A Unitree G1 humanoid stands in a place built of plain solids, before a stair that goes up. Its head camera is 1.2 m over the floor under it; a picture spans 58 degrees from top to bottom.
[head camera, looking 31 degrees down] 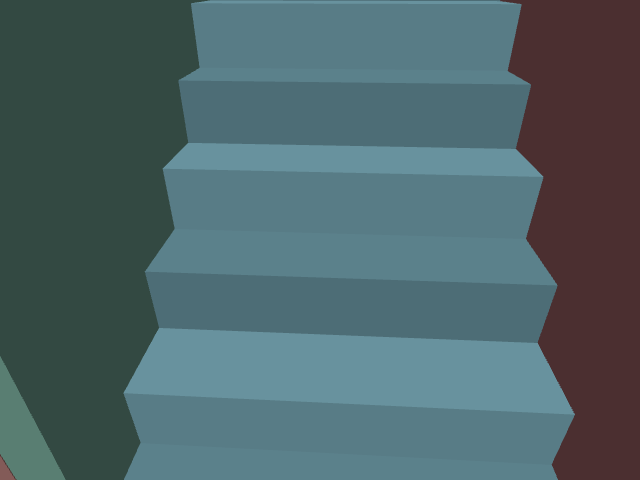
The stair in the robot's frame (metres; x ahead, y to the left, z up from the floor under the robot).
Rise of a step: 0.19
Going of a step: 0.22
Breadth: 1.02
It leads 3 degrees to the right of straight ahead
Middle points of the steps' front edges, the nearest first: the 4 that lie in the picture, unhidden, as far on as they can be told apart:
0.65 -0.05 0.38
0.87 -0.07 0.57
1.09 -0.08 0.76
1.31 -0.09 0.95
